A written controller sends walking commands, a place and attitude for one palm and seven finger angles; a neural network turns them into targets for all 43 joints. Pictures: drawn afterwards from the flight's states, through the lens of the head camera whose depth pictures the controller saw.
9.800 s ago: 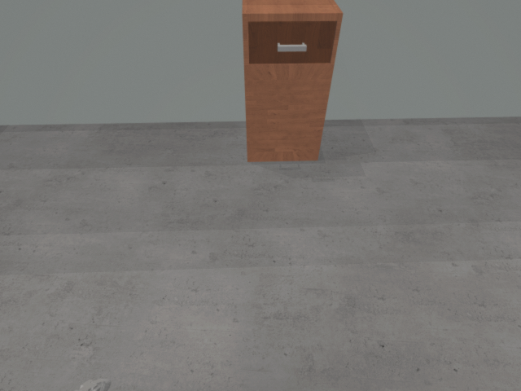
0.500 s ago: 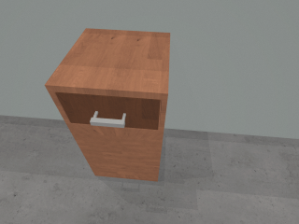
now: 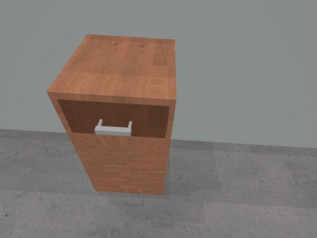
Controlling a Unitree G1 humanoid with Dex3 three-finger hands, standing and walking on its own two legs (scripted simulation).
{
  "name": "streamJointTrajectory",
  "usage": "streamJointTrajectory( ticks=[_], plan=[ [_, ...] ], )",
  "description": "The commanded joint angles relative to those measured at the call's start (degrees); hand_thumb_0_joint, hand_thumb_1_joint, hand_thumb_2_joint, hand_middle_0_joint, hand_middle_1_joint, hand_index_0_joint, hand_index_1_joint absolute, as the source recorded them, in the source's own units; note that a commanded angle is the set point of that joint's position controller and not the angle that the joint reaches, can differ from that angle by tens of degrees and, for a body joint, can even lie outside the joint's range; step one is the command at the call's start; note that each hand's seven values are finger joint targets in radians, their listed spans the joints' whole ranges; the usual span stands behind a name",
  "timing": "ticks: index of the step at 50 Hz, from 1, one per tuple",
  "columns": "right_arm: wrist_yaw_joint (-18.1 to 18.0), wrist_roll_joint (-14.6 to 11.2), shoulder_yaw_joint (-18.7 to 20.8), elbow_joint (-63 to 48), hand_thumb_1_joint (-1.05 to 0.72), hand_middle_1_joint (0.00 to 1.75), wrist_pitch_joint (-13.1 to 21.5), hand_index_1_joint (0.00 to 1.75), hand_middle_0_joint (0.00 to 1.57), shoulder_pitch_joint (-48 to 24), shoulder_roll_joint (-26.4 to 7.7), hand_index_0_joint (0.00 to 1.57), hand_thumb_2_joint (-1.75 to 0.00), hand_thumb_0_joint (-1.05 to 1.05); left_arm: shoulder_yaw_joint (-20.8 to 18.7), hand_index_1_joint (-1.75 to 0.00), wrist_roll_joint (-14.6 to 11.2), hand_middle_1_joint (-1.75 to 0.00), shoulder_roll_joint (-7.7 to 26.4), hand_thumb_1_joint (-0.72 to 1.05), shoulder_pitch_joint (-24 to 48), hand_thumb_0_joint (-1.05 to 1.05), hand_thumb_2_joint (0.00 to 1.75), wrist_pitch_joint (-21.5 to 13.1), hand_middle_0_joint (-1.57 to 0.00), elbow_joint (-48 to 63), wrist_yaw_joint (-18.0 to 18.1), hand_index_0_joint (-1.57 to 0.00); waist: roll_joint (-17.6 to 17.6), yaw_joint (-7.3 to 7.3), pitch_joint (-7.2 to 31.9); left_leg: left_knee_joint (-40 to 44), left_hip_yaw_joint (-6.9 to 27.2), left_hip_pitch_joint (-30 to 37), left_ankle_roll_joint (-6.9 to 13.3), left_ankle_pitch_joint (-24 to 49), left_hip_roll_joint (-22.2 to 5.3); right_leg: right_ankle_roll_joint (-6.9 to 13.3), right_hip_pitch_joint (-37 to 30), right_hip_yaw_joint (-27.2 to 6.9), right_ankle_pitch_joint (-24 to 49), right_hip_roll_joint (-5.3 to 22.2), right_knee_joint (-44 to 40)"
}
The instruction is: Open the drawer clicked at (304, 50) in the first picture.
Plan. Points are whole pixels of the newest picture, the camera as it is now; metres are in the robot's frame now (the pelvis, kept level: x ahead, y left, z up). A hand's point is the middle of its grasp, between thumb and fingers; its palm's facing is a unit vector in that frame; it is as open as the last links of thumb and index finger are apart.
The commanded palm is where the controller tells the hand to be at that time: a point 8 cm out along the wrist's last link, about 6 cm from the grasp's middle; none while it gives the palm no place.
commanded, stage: come to a stop and stand still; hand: left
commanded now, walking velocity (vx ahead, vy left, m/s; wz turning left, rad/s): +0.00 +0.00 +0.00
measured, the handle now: (114, 126) +0.50 +0.20 -0.07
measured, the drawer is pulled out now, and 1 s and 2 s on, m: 0.00 0.00 0.00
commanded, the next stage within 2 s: look again from close up in 0.30 s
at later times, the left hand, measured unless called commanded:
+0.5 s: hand out of the picture -0.04 +0.15 -0.17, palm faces +0.04 -0.99 -0.16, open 7.4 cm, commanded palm none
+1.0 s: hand out of the picture +0.04 +0.18 -0.17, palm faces +0.05 -0.98 -0.18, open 7.4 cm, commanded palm none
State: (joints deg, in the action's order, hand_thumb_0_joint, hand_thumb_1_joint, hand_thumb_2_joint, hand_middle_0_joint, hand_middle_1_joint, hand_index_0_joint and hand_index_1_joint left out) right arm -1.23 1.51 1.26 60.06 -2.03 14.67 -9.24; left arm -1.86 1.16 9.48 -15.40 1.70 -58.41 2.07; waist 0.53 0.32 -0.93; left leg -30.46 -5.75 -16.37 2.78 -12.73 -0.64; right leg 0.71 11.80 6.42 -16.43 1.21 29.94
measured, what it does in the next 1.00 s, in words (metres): stands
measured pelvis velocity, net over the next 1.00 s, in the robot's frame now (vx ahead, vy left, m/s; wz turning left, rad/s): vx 0.03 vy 0.01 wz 0.00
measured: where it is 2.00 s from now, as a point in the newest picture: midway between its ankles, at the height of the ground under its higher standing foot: outside the picture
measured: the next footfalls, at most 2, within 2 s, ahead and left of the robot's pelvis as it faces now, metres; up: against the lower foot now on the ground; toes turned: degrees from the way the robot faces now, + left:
right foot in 1.50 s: -0.03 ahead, -0.13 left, +0.00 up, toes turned -6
left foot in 1.86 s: +0.00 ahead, +0.12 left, +0.00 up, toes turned -3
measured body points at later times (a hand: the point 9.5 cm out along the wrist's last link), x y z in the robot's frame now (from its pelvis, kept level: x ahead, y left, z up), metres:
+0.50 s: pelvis +0.01 +0.00 +0.00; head +0.01 +0.00 +0.45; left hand -0.04 +0.20 -0.16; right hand +0.00 -0.21 -0.16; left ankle +0.05 +0.09 -0.73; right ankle +0.00 -0.11 -0.73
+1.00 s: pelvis +0.03 +0.01 +0.00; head +0.03 +0.02 +0.45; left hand +0.04 +0.23 -0.16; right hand +0.05 -0.22 -0.15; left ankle +0.04 +0.09 -0.73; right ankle +0.00 -0.11 -0.73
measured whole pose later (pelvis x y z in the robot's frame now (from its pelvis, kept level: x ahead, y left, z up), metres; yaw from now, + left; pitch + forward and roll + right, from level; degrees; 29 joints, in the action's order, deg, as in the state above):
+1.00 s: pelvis +0.03 +0.01 +0.00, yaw +0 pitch -2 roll -1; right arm -1.6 1.1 -0.7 60.9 0.0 15.7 -9.7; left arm 0.3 0.6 8.2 -18.4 -0.3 -59.3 2.9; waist 0.3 0.4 -1.4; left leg -28.4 -6.1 -12.2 3.4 -14.5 0.6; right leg -0.5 7.1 5.9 -17.5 2.1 26.7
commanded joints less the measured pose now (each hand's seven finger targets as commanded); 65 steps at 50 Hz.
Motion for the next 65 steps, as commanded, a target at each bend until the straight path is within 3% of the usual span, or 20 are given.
streamJointTrajectory(
  ticks=[1,8,12,19,20,21,22,24,25,26,28,30,32,35,40,52,56,59,62,65],
  plan=[
    [0.09,-0.28,0.63,-2.53,-0.90,0.30,1.64,0.30,0.20,-0.48,-6.24,0.20,-0.90,0.00,-0.24,-0.30,0.18,-0.30,3.65,0.90,-6.38,0.00,0.90,-0.88,-0.20,0.09,-0.17,-0.20,-7.63,1.92,-3.24,19.94,14.52,-7.10,0.48,-14.68,-8.93,0.53,-3.68,-4.58,0.44,3.01,-4.99],
    [0.02,-0.42,0.58,0.26,-0.90,0.30,1.94,0.30,0.20,3.66,-5.24,0.20,-0.90,0.00,0.12,-0.30,0.06,-0.30,2.80,0.90,-7.51,0.00,0.90,-1.86,-0.20,-2.18,-0.10,-0.20,-0.26,0.68,-0.87,18.08,11.67,-1.76,-0.31,-10.51,-7.14,0.66,-2.54,-5.83,0.75,4.41,-9.57],
    [-0.08,-0.50,0.22,1.81,-0.90,0.30,1.94,0.30,0.20,5.67,-3.97,0.20,-0.90,0.00,0.46,-0.30,-0.03,-0.30,2.04,0.90,-7.93,0.00,0.90,-2.16,-0.20,-3.17,0.13,-0.20,1.14,-0.17,-3.39,16.52,9.81,-0.05,-0.67,-7.85,-6.36,0.75,0.88,-6.85,-0.71,5.02,-11.58],
    [-0.38,-0.70,-0.26,3.26,-0.90,0.30,2.12,0.30,0.20,7.39,-2.60,0.20,-0.90,0.00,0.89,-0.30,-0.15,-0.30,0.66,0.90,-10.50,0.00,0.90,-2.49,-0.20,-5.05,0.43,-0.20,-0.35,-0.41,-4.49,15.67,8.69,1.35,-0.69,-5.77,-6.08,0.77,2.18,-7.20,0.58,4.98,-11.74],
    [0.37,-0.17,1.22,-3.85,-0.90,0.30,2.53,0.30,0.20,6.68,-8.97,0.20,-0.90,0.00,1.63,-0.30,1.25,-0.30,10.84,0.90,-5.68,0.00,0.90,-3.38,-0.20,0.97,-0.41,-0.20,3.39,-2.39,-11.79,12.80,8.76,-3.88,-1.96,-6.88,-1.98,1.99,5.64,-4.57,-5.40,2.13,-8.29],
    [0.06,0.29,1.14,-4.62,-0.90,0.30,3.27,0.30,0.20,3.85,-8.91,0.20,-0.90,0.00,0.66,-0.30,0.86,-0.30,5.73,0.90,-7.87,0.00,0.90,-2.66,-0.20,0.40,0.17,-0.20,2.00,-0.34,-6.01,10.59,9.26,-4.18,-1.27,-13.16,-5.60,1.90,6.23,-5.25,-9.83,3.92,-7.02],
    [-0.25,0.34,0.87,-3.75,-0.90,0.30,2.98,0.30,0.20,4.59,-6.09,0.20,-0.90,0.00,0.69,-0.30,1.07,-0.30,3.85,0.90,-8.60,0.00,0.90,-2.79,-0.20,-0.75,0.63,-0.20,1.29,-1.27,-2.98,9.54,9.79,-4.39,-0.98,-11.52,-4.37,2.22,4.19,-6.31,-8.67,4.53,-7.94],
    [-0.32,0.05,0.41,-4.18,-0.90,0.30,2.34,0.30,0.20,6.41,-3.64,0.20,-0.90,0.00,0.95,-0.30,0.45,-0.30,3.16,0.90,-9.87,0.00,0.90,-3.11,-0.20,-0.11,0.72,-0.20,1.12,-1.39,-0.93,4.07,8.62,-1.54,-0.92,-7.51,-2.77,3.02,7.34,-9.63,-11.36,6.97,-11.02],
    [-0.07,0.23,-0.18,-4.10,-0.90,0.30,1.94,0.30,0.20,7.10,-2.81,0.20,-0.90,0.00,1.14,-0.30,0.30,-0.30,4.19,0.90,-8.66,0.00,0.90,-3.05,-0.20,0.52,0.74,-0.20,3.18,-2.02,-2.06,1.86,7.66,-0.49,-0.68,-6.88,-2.46,3.63,8.93,-10.43,-12.78,8.03,-12.62],
    [-0.03,0.22,-0.11,-3.93,-0.90,0.30,1.86,0.30,0.20,8.09,-2.37,0.20,-0.90,0.00,0.97,-0.30,0.17,-0.30,3.67,0.90,-7.71,0.00,0.90,-3.18,-0.20,0.84,0.76,-0.20,2.85,-2.49,-2.21,0.25,7.01,0.93,-0.83,-5.13,-2.20,3.87,10.94,-10.96,-13.22,8.80,-13.11],
    [-0.07,-0.02,-0.38,-3.63,-0.90,0.30,2.27,0.30,0.20,8.54,-2.18,0.20,-0.90,0.00,1.06,-0.30,-0.04,-0.30,3.16,0.90,-7.04,0.00,0.90,-3.49,-0.20,1.32,0.75,-0.20,0.21,-2.55,-2.93,2.26,7.55,1.75,-0.69,-1.25,-3.19,3.56,10.21,-9.80,-7.57,7.69,-11.09],
    [-0.07,-0.15,-0.70,-3.61,-0.90,0.30,2.67,0.30,0.20,8.20,-2.82,0.20,-0.90,0.00,1.40,-0.30,-0.05,-0.30,2.82,0.90,-8.44,0.00,0.90,-3.26,-0.20,1.42,0.78,-0.20,-3.77,-1.20,-3.26,5.19,9.22,-0.43,0.13,1.00,-4.76,2.59,5.39,-7.08,-0.43,4.96,-7.72],
    [-0.30,-0.39,-0.73,-3.53,-0.90,0.30,3.13,0.30,0.20,6.93,-3.56,0.20,-0.90,0.00,1.37,-0.30,-0.20,-0.30,2.28,0.90,-9.92,0.00,0.90,-3.26,-0.20,0.77,0.83,-0.20,-4.31,-0.09,-2.95,5.87,9.39,-1.20,0.57,6.58,-5.48,1.88,1.42,-6.02,5.69,4.63,-6.51],
    [-0.48,-0.44,-0.86,-3.12,-0.90,0.30,3.40,0.30,0.20,6.78,-4.04,0.20,-0.90,0.00,1.42,-0.30,-0.37,-0.30,2.79,0.90,-10.31,0.00,0.90,-3.23,-0.20,0.69,0.99,-0.20,-1.69,0.17,-1.34,4.15,7.87,1.33,0.55,14.29,-5.32,1.73,-1.32,-6.02,12.58,5.07,-5.60],
    [-0.43,-0.52,-0.82,-2.50,-0.90,0.30,2.98,0.30,0.20,5.37,-4.71,0.20,-0.90,0.00,1.41,-0.30,-0.40,-0.30,3.17,0.90,-9.13,0.00,0.90,-2.85,-0.20,0.93,1.02,-0.20,0.22,0.10,-2.53,5.28,7.24,2.44,0.37,12.97,-5.25,1.20,-1.72,-6.09,12.82,5.34,-6.47],
    [-0.16,-0.75,-0.90,-0.46,-0.90,0.30,2.76,0.30,0.20,3.30,-5.46,0.20,-0.90,0.00,1.43,-0.30,-0.46,-0.30,3.35,0.90,-7.79,0.00,0.90,-2.57,-0.20,0.09,0.93,-0.20,0.24,0.04,-3.03,8.99,7.53,4.48,0.19,10.29,-5.21,0.38,-2.93,-5.81,9.87,5.91,-8.97],
    [-0.40,-0.99,-0.08,-0.88,-0.90,0.30,2.73,0.30,0.20,3.38,-6.36,0.20,-0.90,0.00,0.87,-0.30,-0.31,-0.30,4.04,0.90,-7.57,0.00,0.90,-1.83,-0.20,1.15,1.11,-0.20,-0.92,0.02,-3.09,8.82,8.10,5.39,0.65,19.73,-6.80,0.02,-1.96,-5.02,12.38,5.19,-6.37],
    [-0.95,-0.87,0.93,-1.55,-0.90,0.30,2.12,0.30,0.20,3.50,-8.15,0.20,-0.90,0.00,0.20,-0.30,-0.16,-0.30,4.09,0.90,-7.40,0.00,0.90,-0.77,-0.20,2.44,0.89,-0.20,-3.46,-0.15,-2.49,9.38,9.70,6.18,1.74,22.80,-9.42,-0.21,0.29,-4.08,8.88,3.69,-3.27],
    [-1.57,-0.63,2.06,-2.58,-0.90,0.30,1.61,0.30,0.20,3.15,-10.07,0.20,-0.90,0.00,-0.33,-0.30,0.19,-0.30,3.76,0.90,-7.07,0.00,0.90,0.55,-0.20,3.88,0.46,-0.20,-6.62,-0.26,-1.65,12.03,13.86,4.86,4.77,21.67,-14.28,-0.24,3.09,-3.32,-0.18,1.82,3.63],
    [-2.38,-0.32,2.98,-3.45,-0.90,0.30,1.39,0.30,0.20,2.48,-11.23,0.20,-0.90,0.00,-1.06,-0.30,0.40,-0.30,3.68,0.90,-6.35,0.00,0.90,1.84,-0.20,5.10,0.10,-0.20,-8.23,-0.79,1.40,14.65,18.47,4.79,10.10,20.30,-20.50,-0.19,8.02,-7.05,-13.11,0.65,21.74]
  ],
)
